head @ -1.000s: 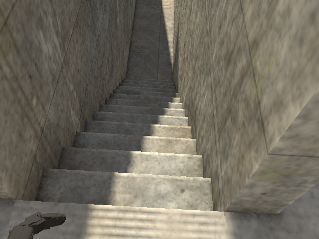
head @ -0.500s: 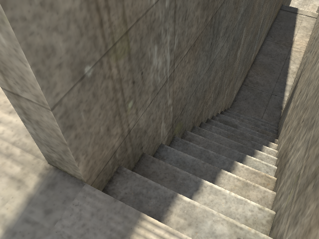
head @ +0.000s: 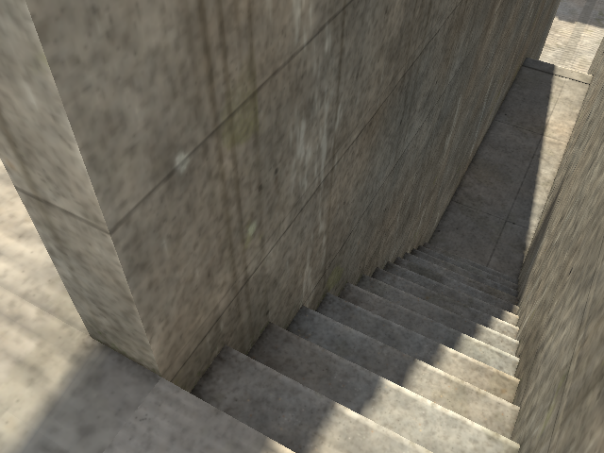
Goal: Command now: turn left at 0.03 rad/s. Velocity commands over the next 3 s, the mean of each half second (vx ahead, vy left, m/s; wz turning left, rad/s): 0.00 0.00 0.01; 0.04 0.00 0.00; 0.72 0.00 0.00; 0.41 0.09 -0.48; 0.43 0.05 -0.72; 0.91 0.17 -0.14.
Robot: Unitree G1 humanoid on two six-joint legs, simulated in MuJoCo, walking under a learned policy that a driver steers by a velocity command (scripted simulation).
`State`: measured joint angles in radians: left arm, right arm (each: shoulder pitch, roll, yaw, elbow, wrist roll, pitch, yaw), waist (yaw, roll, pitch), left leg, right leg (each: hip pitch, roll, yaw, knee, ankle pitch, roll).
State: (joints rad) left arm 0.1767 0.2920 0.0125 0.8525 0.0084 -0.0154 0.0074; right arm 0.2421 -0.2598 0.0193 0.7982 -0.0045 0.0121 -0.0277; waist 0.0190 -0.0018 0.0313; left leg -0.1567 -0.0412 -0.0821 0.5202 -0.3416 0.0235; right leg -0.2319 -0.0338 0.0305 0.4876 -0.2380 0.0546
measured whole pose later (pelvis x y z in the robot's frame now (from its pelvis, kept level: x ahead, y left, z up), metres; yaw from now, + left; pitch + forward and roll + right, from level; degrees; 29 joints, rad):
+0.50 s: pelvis +0.01 -0.02 +0.00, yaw +0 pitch -1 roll +0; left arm 0.19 0.26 0.00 1.02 0.01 0.00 0.01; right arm 0.32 -0.24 0.03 0.97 0.00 0.01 -0.06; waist 0.01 0.00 0.04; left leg -0.13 -0.02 -0.09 0.51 -0.36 0.00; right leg -0.22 -0.02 0.02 0.52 -0.28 0.03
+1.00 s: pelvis +0.02 -0.03 -0.01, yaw +0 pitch +0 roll +0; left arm 0.28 0.23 -0.01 1.05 -0.01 -0.01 0.01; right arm 0.39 -0.21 0.03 1.06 0.02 0.00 -0.07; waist 0.00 -0.01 0.00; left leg -0.15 -0.01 -0.09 0.57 -0.47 0.02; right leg -0.27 0.01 0.03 0.63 -0.44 -0.02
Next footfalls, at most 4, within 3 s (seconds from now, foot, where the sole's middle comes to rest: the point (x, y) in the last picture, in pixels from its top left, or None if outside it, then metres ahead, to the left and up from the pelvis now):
1.54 left None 0.45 0.08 -0.77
2.00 right None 0.55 -0.16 -0.98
2.62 left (334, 385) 0.87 -0.07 -1.18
2.90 right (416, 390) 0.96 -0.37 -1.39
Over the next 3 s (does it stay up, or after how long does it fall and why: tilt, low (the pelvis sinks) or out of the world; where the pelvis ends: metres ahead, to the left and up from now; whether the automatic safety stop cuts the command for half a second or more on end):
stays up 1.04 -0.32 -0.66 its command is cut before an obstacle after 1.6 s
